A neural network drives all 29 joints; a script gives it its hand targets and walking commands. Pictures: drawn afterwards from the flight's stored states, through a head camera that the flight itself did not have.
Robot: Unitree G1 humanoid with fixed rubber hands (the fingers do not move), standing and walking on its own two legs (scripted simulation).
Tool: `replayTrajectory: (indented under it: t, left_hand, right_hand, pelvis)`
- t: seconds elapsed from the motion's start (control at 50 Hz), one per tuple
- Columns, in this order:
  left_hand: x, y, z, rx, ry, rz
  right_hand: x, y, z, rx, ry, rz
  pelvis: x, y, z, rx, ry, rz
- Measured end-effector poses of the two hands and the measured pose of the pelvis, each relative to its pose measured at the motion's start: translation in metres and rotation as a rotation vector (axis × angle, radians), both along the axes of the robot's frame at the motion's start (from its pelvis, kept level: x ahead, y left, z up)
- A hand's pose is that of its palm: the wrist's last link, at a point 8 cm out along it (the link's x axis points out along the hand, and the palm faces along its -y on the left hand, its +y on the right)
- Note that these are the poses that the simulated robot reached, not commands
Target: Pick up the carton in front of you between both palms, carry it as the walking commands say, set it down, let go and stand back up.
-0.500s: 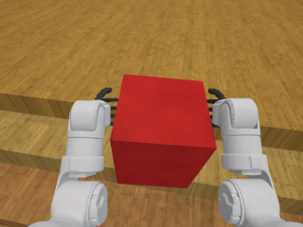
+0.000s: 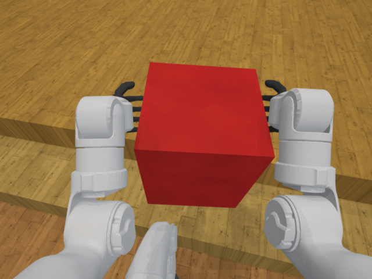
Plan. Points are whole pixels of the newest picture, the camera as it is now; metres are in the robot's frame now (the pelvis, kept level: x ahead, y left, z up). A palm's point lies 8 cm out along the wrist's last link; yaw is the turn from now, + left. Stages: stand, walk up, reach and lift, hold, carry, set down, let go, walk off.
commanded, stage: carry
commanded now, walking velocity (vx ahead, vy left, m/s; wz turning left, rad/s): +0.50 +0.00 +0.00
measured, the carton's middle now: (196, 142) +0.39 +0.03 +0.08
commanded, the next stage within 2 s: none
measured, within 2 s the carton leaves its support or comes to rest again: neither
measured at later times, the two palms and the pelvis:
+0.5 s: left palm out of the picture +0.67 +0.11 +0.37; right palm out of the picture +0.64 -0.18 +0.39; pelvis +0.27 -0.01 +0.17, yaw -1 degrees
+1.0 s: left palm out of the picture +0.95 +0.09 +0.57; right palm out of the picture +0.97 -0.20 +0.55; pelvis +0.58 -0.05 +0.34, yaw +0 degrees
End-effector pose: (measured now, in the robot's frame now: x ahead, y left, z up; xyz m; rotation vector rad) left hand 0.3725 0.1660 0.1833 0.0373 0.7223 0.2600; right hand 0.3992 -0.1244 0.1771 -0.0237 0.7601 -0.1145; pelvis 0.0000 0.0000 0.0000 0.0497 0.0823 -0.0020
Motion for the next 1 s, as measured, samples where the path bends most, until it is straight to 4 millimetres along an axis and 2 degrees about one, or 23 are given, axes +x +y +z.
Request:
replayTrajectory:
  t: [0.08,0.16,0.24,0.32,0.42,0.48,0.56,0.6,0.64,0.7,0.76,0.82,0.88,0.94,1.0]
  left_hand:
    - [0.065,-0.005,-0.002,-0.045,0.039,-0.044]
    - [0.118,-0.028,0.007,-0.084,0.095,-0.129]
    - [0.159,-0.051,0.041,-0.094,0.105,-0.189]
    - [0.206,-0.066,0.092,-0.117,0.033,-0.236]
    - [0.262,-0.068,0.151,-0.138,-0.089,-0.232]
    - [0.292,-0.063,0.177,-0.120,-0.117,-0.195]
    - [0.331,-0.052,0.197,-0.077,-0.073,-0.113]
    - [0.344,-0.043,0.205,-0.049,-0.024,-0.045]
    - [0.352,-0.037,0.214,-0.018,0.016,0.015]
    - [0.368,-0.034,0.235,-0.001,0.069,0.064]
    - [0.400,-0.039,0.270,-0.012,0.065,0.074]
    - [0.443,-0.050,0.312,-0.013,0.020,0.064]
    - [0.486,-0.062,0.347,0.019,-0.011,0.040]
    - [0.530,-0.070,0.370,0.052,-0.012,0.014]
    - [0.578,-0.081,0.382,0.033,0.009,-0.041]
  right_hand:
    - [0.041,-0.006,-0.002,-0.026,0.038,-0.062]
    - [0.056,-0.028,0.009,-0.055,0.090,-0.170]
    - [0.075,-0.047,0.045,-0.035,0.104,-0.270]
    - [0.114,-0.059,0.099,-0.037,0.034,-0.314]
    - [0.179,-0.062,0.170,-0.085,-0.087,-0.284]
    - [0.226,-0.060,0.201,-0.105,-0.116,-0.220]
    - [0.299,-0.051,0.223,-0.103,-0.078,-0.099]
    - [0.336,-0.042,0.228,-0.089,-0.034,-0.020]
    - [0.366,-0.034,0.231,-0.061,-0.001,0.042]
    - [0.395,-0.029,0.243,-0.015,0.046,0.067]
    - [0.423,-0.036,0.272,0.003,0.043,0.054]
    - [0.457,-0.048,0.310,0.013,-0.006,0.031]
    - [0.495,-0.059,0.342,0.021,-0.049,0.010]
    - [0.533,-0.067,0.363,0.022,-0.062,-0.009]
    - [0.573,-0.074,0.375,0.018,-0.052,-0.029]
  pelvis:
    - [0.050,0.018,0.016,0.034,0.005,0.017]
    - [0.081,0.028,0.061,0.035,-0.010,0.006]
    - [0.115,0.034,0.112,0.010,-0.015,-0.017]
    - [0.155,0.032,0.145,-0.030,-0.016,-0.038]
    - [0.216,0.009,0.160,-0.052,-0.032,-0.020]
    - [0.258,-0.009,0.168,-0.075,-0.045,-0.015]
    - [0.316,-0.035,0.182,-0.111,-0.021,-0.028]
    - [0.342,-0.052,0.196,-0.110,-0.025,-0.024]
    - [0.359,-0.062,0.212,-0.111,-0.040,-0.022]
    - [0.385,-0.068,0.245,-0.115,-0.063,-0.015]
    - [0.413,-0.073,0.276,-0.094,-0.071,0.005]
    - [0.446,-0.075,0.301,-0.065,-0.059,0.019]
    - [0.485,-0.070,0.315,-0.049,-0.038,0.014]
    - [0.529,-0.061,0.325,-0.020,-0.039,-0.001]
    - [0.577,-0.052,0.335,0.021,-0.034,-0.001]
